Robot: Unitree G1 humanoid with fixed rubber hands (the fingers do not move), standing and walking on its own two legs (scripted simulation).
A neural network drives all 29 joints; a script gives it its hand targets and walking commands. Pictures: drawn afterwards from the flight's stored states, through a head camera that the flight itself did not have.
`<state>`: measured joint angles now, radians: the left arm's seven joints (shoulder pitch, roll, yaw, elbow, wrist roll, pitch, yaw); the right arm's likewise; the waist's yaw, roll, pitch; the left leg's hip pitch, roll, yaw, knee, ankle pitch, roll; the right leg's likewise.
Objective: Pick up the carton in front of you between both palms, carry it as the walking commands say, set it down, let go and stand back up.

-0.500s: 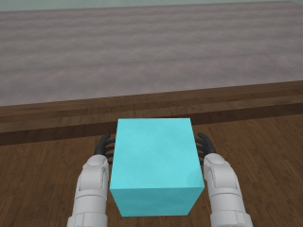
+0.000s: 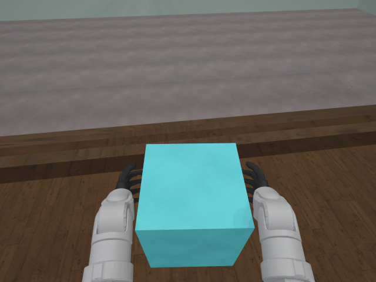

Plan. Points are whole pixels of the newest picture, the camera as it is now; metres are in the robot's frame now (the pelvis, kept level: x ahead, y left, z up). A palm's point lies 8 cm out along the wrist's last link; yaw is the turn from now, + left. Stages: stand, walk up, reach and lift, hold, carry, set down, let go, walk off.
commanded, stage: hold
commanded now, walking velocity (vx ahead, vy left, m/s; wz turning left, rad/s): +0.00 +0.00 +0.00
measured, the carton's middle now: (191, 207) +0.30 +0.00 -0.03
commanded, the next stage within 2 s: carry in 0.04 s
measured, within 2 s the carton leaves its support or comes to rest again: neither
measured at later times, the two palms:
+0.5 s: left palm (130, 151) +0.38 +0.15 +0.09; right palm (256, 149) +0.38 -0.15 +0.09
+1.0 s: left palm (156, 93) +0.62 +0.10 +0.10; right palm (251, 90) +0.64 -0.20 +0.10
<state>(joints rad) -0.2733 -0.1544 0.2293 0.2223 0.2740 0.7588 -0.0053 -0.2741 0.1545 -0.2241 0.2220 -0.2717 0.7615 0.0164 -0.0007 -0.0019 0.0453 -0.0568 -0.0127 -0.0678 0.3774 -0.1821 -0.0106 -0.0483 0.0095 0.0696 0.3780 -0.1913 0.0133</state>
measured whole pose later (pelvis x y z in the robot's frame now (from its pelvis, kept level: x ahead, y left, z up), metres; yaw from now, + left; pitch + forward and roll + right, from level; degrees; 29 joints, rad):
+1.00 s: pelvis +0.40 -0.06 +0.00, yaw +1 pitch +5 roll +1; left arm 0.03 -0.13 0.05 -0.53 0.02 1.19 0.15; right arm 0.03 0.13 -0.04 -0.53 -0.03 1.20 -0.14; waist 0.05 -0.01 -0.16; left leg -0.62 0.10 0.12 0.81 -0.19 0.00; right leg -0.15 -0.04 -0.25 0.32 -0.26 -0.05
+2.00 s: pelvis +1.03 -0.06 -0.03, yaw -1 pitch +6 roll +1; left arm -0.48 -0.11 0.22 -0.09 -0.01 1.02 0.17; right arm -0.43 0.13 -0.26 -0.18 -0.03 1.04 -0.15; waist 0.07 -0.01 -0.01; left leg -0.75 0.05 -0.01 1.05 -0.15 0.04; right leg -0.34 0.03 -0.11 0.70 -0.47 -0.09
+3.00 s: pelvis +1.74 +0.01 -0.44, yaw -1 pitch +1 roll -1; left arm -0.41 -0.11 0.17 0.14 -0.04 0.82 0.19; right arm -0.30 0.12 -0.26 0.01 -0.04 0.81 -0.17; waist 0.09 0.04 -0.02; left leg -0.60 0.00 0.00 0.63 0.34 0.04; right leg -0.32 0.14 -0.04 1.21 -0.90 -0.13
